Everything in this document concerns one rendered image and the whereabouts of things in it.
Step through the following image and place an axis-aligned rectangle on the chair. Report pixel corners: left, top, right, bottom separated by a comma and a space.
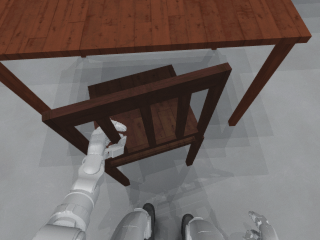
41, 62, 232, 187

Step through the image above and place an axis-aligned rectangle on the left robot upper arm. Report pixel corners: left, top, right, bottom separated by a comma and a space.
34, 224, 86, 240

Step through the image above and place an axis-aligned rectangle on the right robot hand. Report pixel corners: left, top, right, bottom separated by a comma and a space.
242, 211, 279, 240

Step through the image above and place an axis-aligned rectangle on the left robot hand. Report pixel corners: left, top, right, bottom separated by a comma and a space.
87, 119, 127, 160

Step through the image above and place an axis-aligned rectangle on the robot thigh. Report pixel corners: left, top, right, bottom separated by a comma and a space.
110, 211, 151, 240
185, 219, 225, 240

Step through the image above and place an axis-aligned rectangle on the right robot thigh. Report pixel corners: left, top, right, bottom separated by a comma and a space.
185, 219, 225, 240

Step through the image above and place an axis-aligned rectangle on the left robot forearm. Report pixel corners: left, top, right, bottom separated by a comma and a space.
32, 154, 105, 240

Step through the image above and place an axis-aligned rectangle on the left robot thigh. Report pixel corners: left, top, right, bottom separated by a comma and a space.
110, 211, 151, 240

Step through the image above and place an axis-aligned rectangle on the table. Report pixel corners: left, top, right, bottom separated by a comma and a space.
0, 0, 312, 126

